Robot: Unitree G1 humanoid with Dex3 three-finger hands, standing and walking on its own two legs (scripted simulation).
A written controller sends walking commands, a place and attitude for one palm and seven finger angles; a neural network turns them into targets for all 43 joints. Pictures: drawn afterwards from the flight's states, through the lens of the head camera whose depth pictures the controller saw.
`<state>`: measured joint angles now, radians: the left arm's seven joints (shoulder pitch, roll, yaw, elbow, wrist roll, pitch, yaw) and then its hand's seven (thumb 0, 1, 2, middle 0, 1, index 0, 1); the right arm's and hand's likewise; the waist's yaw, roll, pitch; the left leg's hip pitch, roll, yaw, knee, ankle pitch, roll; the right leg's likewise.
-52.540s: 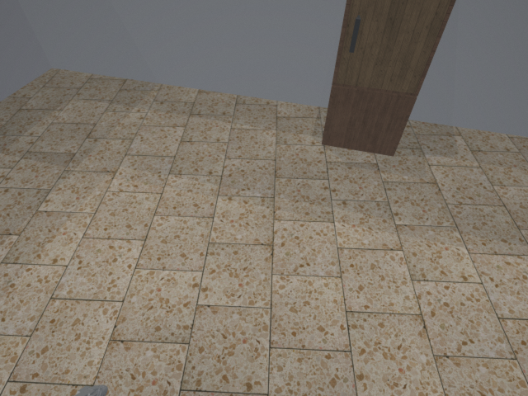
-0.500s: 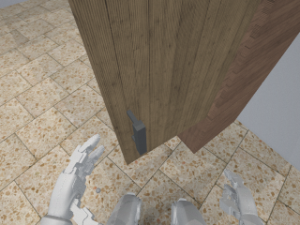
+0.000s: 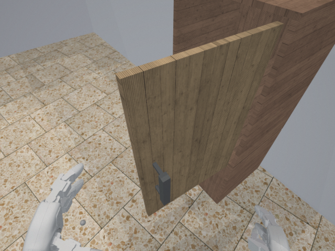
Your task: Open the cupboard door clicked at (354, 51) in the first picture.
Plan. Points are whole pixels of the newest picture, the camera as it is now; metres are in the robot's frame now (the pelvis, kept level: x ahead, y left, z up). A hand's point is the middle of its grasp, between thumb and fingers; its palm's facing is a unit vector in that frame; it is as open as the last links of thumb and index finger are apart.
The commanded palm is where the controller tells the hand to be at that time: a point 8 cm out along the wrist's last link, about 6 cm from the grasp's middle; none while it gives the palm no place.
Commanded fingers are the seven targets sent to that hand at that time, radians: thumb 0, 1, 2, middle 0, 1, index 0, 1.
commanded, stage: draw the hand back to the body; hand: left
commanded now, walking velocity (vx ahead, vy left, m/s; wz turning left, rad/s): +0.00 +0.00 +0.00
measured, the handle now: (160, 183) +0.31 +0.05 -0.03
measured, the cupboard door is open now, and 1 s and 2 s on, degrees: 85 85 85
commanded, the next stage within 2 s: step back with the hand held close in 0.96 s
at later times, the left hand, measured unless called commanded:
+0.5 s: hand (22, 171) +0.20 +0.25 +0.20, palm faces +0.39 -0.82 -0.43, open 10.0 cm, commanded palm +0.15 +0.30 +0.22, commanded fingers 0.00 0.80 0.86 -0.20 -0.30 -0.20 -0.30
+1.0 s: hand (17, 165) +0.20 +0.24 +0.22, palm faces +0.43 -0.80 -0.41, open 7.4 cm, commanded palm +0.15 +0.28 +0.23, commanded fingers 0.00 0.90 0.90 -0.20 -0.30 -0.20 -0.30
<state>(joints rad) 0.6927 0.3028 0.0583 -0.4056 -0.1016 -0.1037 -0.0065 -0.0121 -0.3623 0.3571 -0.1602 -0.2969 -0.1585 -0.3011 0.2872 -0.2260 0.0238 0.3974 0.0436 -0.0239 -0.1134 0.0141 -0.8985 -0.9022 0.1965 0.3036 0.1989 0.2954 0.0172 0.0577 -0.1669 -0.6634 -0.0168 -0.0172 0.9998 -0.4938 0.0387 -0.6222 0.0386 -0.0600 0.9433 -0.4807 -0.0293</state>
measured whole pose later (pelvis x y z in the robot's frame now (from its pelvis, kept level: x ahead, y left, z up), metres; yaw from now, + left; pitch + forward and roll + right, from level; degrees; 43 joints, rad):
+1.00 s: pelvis +0.01 -0.01 +0.06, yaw -1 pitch -5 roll +0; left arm 0.49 0.35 0.33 -0.40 -0.07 -0.07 0.10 0.01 0.89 0.90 -0.21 -0.30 -0.21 -0.30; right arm 0.20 -0.24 0.02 0.64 0.01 -0.11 -0.09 0.01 -0.90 -0.90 0.20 0.30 0.20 0.30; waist 0.06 0.07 0.01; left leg -0.10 -0.01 0.00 0.45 -0.27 0.02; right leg -0.08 0.05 -0.02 0.41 -0.26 -0.04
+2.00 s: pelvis -0.09 +0.01 +0.05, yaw +1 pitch +0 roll -3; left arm 0.54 0.41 0.43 -0.52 -0.01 -0.20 0.14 0.01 0.89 0.90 -0.21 -0.30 -0.21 -0.30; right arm 0.16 -0.21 0.01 0.60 0.00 -0.08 -0.07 0.01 -0.90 -0.90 0.20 0.30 0.20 0.30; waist 0.01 0.02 0.06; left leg -0.43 -0.02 -0.01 0.58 -0.15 0.05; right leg -0.31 0.09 0.07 0.54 -0.23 0.00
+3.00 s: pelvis -0.24 +0.06 +0.04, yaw -7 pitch -3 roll -5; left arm 0.41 0.47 0.45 -0.52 -0.07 -0.26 0.11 0.01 0.89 0.90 -0.21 -0.30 -0.21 -0.30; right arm 0.18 -0.18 0.01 0.70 -0.03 -0.14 -0.08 0.02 -0.90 -0.90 0.20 0.30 0.20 0.30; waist -0.01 -0.05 0.05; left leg -0.48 -0.02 -0.04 0.51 0.01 0.07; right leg -0.20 0.12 0.08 0.87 -0.62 -0.03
